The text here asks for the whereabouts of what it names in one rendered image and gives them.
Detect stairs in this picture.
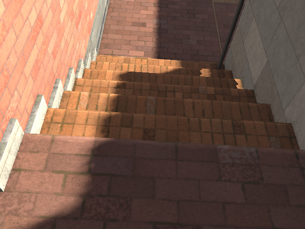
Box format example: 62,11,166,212
40,54,299,150

